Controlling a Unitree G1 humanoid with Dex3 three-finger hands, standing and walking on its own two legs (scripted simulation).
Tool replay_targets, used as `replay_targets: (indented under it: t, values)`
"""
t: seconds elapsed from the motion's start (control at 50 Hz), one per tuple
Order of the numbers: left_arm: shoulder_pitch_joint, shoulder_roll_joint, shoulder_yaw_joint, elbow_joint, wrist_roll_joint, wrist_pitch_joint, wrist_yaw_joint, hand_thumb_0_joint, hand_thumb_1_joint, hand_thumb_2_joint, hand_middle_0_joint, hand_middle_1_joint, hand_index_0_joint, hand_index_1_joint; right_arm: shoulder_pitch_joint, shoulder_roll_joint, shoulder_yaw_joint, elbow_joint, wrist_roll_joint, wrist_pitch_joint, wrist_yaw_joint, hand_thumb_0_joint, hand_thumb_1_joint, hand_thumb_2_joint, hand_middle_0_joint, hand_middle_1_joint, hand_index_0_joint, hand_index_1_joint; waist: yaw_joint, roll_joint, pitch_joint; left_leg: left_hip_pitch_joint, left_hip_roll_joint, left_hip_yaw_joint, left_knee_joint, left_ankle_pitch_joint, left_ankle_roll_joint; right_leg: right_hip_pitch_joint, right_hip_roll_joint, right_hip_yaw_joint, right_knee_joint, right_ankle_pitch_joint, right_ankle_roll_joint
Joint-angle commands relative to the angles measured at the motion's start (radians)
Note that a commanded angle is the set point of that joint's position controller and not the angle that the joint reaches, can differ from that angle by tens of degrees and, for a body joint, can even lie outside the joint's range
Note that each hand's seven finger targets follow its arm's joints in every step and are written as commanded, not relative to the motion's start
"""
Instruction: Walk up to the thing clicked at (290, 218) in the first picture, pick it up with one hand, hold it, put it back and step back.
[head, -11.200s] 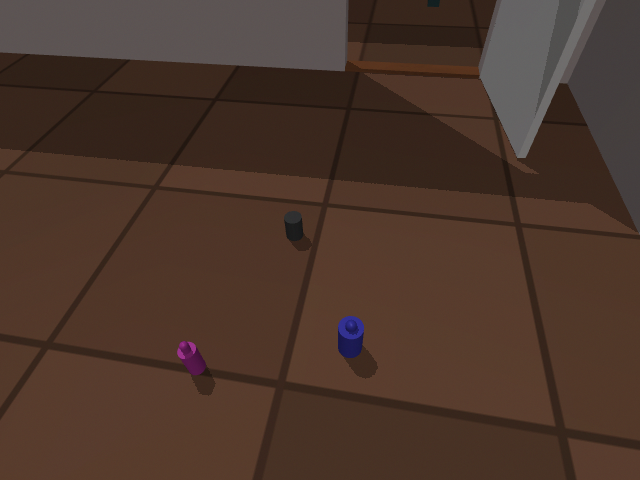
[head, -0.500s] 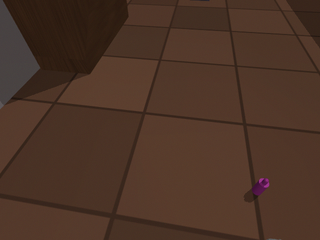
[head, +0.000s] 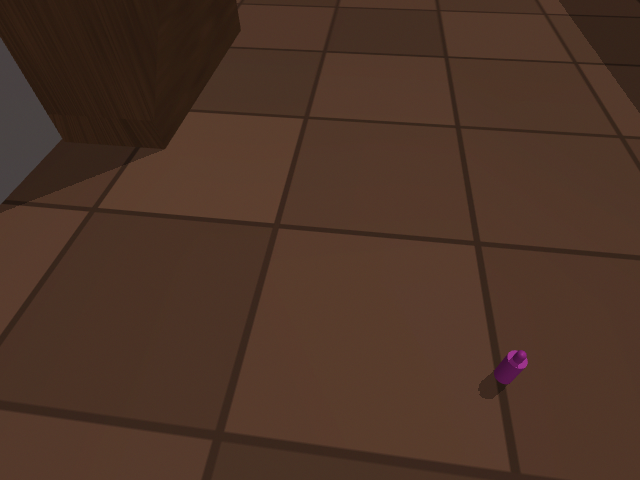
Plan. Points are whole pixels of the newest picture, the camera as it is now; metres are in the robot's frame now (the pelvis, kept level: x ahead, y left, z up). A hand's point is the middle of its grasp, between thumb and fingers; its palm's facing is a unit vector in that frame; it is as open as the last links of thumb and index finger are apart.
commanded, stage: stand
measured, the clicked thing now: out of the picture +0.24 -1.17 -0.73
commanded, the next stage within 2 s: walk up in 1.84 s
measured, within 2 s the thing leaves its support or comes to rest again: neither
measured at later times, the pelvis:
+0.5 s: pelvis +0.02 +0.00 +0.00, yaw -1 degrees
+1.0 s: pelvis +0.02 +0.00 +0.00, yaw -1 degrees
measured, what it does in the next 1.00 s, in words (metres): stands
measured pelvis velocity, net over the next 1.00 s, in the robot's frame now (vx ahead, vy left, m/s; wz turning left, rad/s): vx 0.02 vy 0.00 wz -0.02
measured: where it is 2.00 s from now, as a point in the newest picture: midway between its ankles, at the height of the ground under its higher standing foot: outside the picture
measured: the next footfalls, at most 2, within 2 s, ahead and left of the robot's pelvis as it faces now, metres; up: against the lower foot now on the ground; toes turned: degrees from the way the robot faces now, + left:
none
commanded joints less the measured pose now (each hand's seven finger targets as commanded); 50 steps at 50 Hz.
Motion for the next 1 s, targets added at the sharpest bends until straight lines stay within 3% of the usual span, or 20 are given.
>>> replay_targets:
  t: [0.0,0.1,0.14,0.24,0.38,0.5,0.6,0.74,0.84,0.98]
  values:
    - [-0.032,0.218,0.034,-0.060,-0.005,-0.020,0.014,0.000,0.900,0.900,-0.200,-0.300,-0.200,-0.300,-0.048,-0.211,-0.027,-0.062,-0.003,-0.024,-0.015,0.000,-0.900,-0.900,0.200,0.300,0.200,0.300,0.000,0.004,-0.100,0.034,0.092,-0.058,-0.041,0.148,0.038,0.011,-0.098,0.088,-0.075,0.087,-0.037]
    - [-0.033,0.218,0.035,-0.062,-0.002,-0.019,0.013,0.000,0.900,0.900,-0.200,-0.300,-0.200,-0.300,-0.046,-0.211,-0.024,-0.063,-0.003,-0.026,-0.015,0.000,-0.900,-0.900,0.200,0.300,0.200,0.300,-0.002,0.013,-0.095,0.044,0.097,-0.056,-0.049,0.128,0.037,-0.002,-0.097,0.091,-0.078,0.078,-0.036]
    - [-0.033,0.213,0.036,-0.066,-0.002,-0.020,0.014,0.000,0.900,0.900,-0.200,-0.300,-0.200,-0.300,-0.053,-0.218,-0.025,-0.065,-0.004,-0.027,-0.015,0.000,-0.900,-0.900,0.200,0.300,0.200,0.300,0.001,0.014,-0.104,0.049,0.099,-0.052,-0.042,0.166,0.037,0.008,-0.097,0.088,-0.073,0.109,-0.034]
    - [-0.045,0.218,0.039,-0.065,-0.001,-0.020,0.014,0.000,0.900,0.900,-0.200,-0.300,-0.200,-0.300,-0.048,-0.212,-0.025,-0.067,-0.005,-0.025,-0.015,0.000,-0.900,-0.900,0.200,0.300,0.200,0.300,-0.006,0.000,-0.096,0.033,0.096,-0.049,-0.051,0.108,0.039,0.010,-0.096,0.090,-0.084,0.066,-0.033]
    - [-0.033,0.214,0.038,-0.068,-0.003,-0.024,0.015,0.000,0.900,0.900,-0.200,-0.300,-0.200,-0.300,-0.058,-0.206,-0.024,-0.072,-0.003,-0.030,-0.014,0.000,-0.900,-0.900,0.200,0.300,0.200,0.300,0.000,-0.001,-0.121,0.071,0.104,-0.046,-0.034,0.230,0.038,0.030,-0.100,0.085,-0.069,0.190,-0.032]
    - [-0.026,0.213,0.038,-0.065,-0.002,-0.023,0.017,0.000,0.900,0.900,-0.200,-0.300,-0.200,-0.300,-0.051,-0.208,-0.026,-0.070,-0.004,-0.025,-0.017,0.000,-0.900,-0.900,0.200,0.300,0.200,0.300,-0.001,-0.002,-0.126,0.073,0.100,-0.039,-0.033,0.217,0.040,0.036,-0.097,0.079,-0.071,0.192,-0.031]
    - [-0.023,0.212,0.039,-0.068,-0.003,-0.023,0.020,0.000,0.900,0.900,-0.200,-0.300,-0.200,-0.300,-0.052,-0.210,-0.026,-0.073,-0.003,-0.025,-0.018,0.000,-0.900,-0.900,0.200,0.300,0.200,0.300,0.000,-0.007,-0.141,0.088,0.102,-0.033,-0.016,0.276,0.041,0.062,-0.100,0.076,-0.061,0.276,-0.030]
    - [-0.029,0.215,0.041,-0.068,-0.002,-0.018,0.019,0.000,0.900,0.900,-0.200,-0.300,-0.200,-0.300,-0.049,-0.208,-0.021,-0.076,-0.004,-0.024,-0.020,0.000,-0.900,-0.900,0.200,0.300,0.200,0.300,-0.002,0.013,-0.103,0.074,0.104,-0.034,-0.040,0.216,0.037,0.035,-0.093,0.082,-0.072,0.179,-0.034]
    - [-0.022,0.208,0.041,-0.067,-0.002,-0.019,0.018,0.000,0.900,0.900,-0.200,-0.300,-0.200,-0.300,-0.047,-0.215,-0.022,-0.081,-0.002,-0.026,-0.019,0.000,-0.900,-0.900,0.200,0.300,0.200,0.300,0.001,0.016,-0.114,0.081,0.105,-0.033,-0.038,0.240,0.041,0.050,-0.095,0.080,-0.069,0.205,-0.035]
    - [-0.031,0.211,0.044,-0.071,0.001,-0.017,0.017,0.000,0.900,0.900,-0.200,-0.300,-0.200,-0.300,-0.049,-0.215,-0.021,-0.087,-0.004,-0.025,-0.019,0.000,-0.900,-0.900,0.200,0.300,0.200,0.300,-0.001,0.008,-0.092,0.067,0.103,-0.036,-0.050,0.191,0.040,0.033,-0.092,0.081,-0.077,0.152,-0.034]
